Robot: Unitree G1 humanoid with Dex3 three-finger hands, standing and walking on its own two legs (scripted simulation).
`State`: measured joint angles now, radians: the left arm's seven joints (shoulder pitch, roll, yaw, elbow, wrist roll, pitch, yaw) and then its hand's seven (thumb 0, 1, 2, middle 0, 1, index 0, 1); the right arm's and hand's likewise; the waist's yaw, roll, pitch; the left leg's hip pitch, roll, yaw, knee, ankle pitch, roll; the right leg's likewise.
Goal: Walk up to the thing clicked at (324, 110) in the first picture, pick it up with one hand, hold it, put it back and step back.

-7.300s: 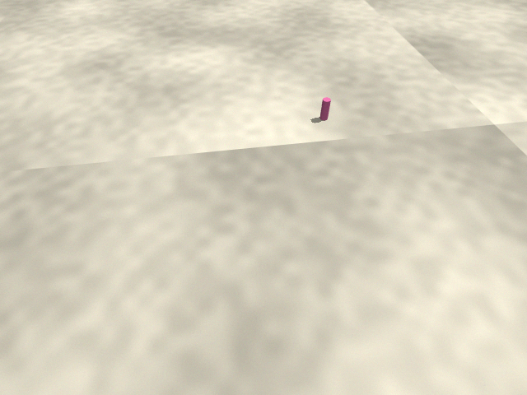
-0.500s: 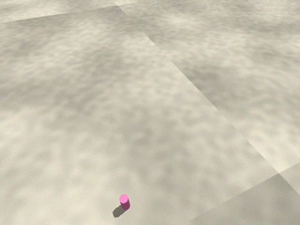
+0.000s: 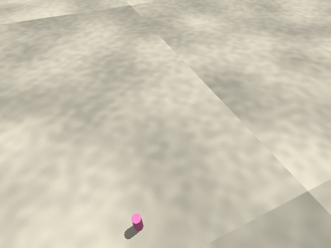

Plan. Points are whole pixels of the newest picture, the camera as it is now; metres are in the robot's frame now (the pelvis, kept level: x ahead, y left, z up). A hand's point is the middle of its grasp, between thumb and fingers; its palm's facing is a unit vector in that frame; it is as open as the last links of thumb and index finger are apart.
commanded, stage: stand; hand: left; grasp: from the side
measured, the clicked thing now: (137, 222) +0.39 +0.18 -0.71
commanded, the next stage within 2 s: go down in 0.80 s
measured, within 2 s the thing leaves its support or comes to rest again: neither
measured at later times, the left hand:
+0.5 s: hand out of the picture +0.07 +0.25 -0.16, palm faces -0.02 -0.94 -0.34, open 7.4 cm
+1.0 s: hand out of the picture +0.10 +0.25 -0.16, palm faces +0.04 -0.94 -0.33, open 8.0 cm
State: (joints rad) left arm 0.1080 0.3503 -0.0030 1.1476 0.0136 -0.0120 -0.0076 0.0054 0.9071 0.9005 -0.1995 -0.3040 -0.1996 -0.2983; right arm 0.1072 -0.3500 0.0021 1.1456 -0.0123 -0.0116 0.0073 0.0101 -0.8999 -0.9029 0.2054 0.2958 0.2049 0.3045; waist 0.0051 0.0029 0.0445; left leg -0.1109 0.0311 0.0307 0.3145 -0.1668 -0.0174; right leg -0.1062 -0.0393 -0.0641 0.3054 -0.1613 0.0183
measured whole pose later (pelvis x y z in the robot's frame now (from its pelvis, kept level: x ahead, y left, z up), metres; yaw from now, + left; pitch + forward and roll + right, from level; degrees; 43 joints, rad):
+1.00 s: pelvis +0.00 +0.00 +0.00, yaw +1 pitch +0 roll +0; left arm 0.06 0.33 0.04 1.08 -0.01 -0.04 0.01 0.01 0.84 0.83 -0.15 -0.24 -0.15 -0.23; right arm 0.16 -0.33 0.00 0.96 0.04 -0.04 -0.03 0.01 -0.93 -0.91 0.20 0.29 0.20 0.30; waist 0.00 0.00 0.06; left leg -0.20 0.03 0.02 0.40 -0.20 -0.01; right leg -0.19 -0.05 -0.07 0.38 -0.20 0.02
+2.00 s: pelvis -0.01 +0.01 -0.11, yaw +0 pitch +19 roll -3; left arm 0.31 0.36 0.28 0.35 -0.02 0.21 -0.12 -0.01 -0.51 0.03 -0.08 -0.05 -0.08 -0.05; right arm 0.22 -0.22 0.00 0.54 0.00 -0.19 -0.08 0.02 -0.91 -0.90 0.21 0.30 0.21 0.30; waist -0.03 0.00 -0.13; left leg -0.99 0.06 -0.03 1.21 -0.56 -0.01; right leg -0.94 -0.04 -0.08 1.15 -0.53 0.02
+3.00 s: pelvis -0.08 +0.01 -0.33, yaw -3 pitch +33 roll -5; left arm -0.44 0.71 0.68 0.95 -0.14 -0.38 -0.57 -0.01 -0.42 0.09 -0.04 -0.10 -0.04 -0.09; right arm 0.11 -0.34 0.04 0.67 -0.03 -0.17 -0.03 0.01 -0.90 -0.91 0.21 0.30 0.21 0.30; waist -0.06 -0.02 -0.14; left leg -1.94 0.05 -0.09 2.04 -0.68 -0.01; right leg -1.90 -0.05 -0.07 1.98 -0.66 0.00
